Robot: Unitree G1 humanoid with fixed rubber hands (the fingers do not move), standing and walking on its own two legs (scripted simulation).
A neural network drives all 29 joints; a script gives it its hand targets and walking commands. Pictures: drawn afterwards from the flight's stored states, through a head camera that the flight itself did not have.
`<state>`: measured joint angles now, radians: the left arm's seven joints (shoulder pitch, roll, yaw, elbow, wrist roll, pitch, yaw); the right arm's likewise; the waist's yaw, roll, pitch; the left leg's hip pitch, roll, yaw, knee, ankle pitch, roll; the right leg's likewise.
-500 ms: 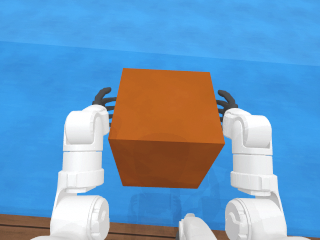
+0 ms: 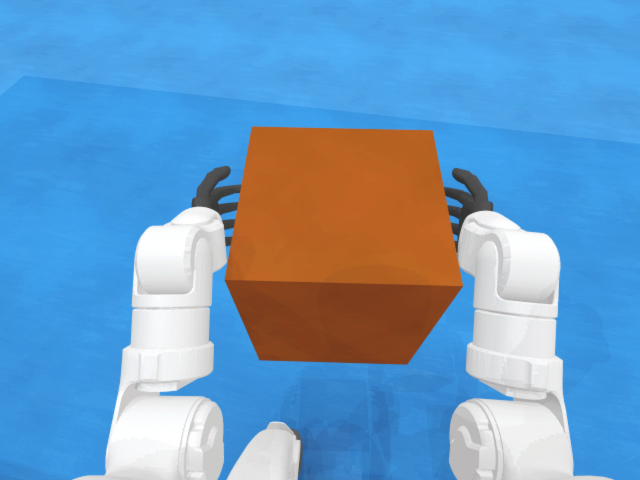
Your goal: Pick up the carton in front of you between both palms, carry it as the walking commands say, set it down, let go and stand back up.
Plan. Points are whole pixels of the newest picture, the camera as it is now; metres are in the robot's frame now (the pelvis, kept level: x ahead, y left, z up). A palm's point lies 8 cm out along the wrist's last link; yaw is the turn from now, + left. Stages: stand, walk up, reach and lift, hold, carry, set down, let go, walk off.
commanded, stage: carry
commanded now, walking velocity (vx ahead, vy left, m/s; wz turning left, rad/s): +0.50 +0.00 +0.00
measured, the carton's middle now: (337, 257) +0.37 +0.03 +0.05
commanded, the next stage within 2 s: none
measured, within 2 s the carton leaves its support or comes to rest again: neither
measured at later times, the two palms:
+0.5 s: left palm (273, 142) +0.69 +0.18 -0.04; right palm (426, 156) +0.67 -0.12 -0.03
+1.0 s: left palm (271, 33) +0.96 +0.22 +0.05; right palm (405, 39) +0.97 -0.07 +0.04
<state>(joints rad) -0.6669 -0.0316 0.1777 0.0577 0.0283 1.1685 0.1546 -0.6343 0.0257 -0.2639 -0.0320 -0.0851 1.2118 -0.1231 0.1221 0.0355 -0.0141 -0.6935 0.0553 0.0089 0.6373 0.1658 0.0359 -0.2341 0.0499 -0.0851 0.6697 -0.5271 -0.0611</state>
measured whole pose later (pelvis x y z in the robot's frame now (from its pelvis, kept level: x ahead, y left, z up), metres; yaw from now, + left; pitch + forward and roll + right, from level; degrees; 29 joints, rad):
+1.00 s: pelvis +0.67 +0.06 -0.06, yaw +3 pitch +4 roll +2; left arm -0.31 -0.14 0.20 -0.19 0.09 1.17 0.09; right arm -0.29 0.14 -0.18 -0.22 -0.12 1.18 -0.10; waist 0.02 0.00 -0.14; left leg -0.57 0.06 0.12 0.60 -0.12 -0.03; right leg -0.03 -0.02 -0.12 0.22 -0.27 -0.04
